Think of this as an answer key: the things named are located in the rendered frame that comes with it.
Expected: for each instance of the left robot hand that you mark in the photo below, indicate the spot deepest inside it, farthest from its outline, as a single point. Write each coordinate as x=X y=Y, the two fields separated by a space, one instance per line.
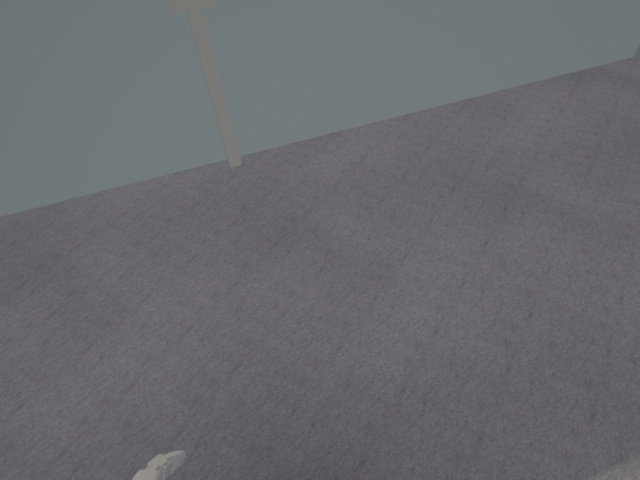
x=162 y=466

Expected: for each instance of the panel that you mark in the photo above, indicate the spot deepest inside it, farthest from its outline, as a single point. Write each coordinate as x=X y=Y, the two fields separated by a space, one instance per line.
x=194 y=9

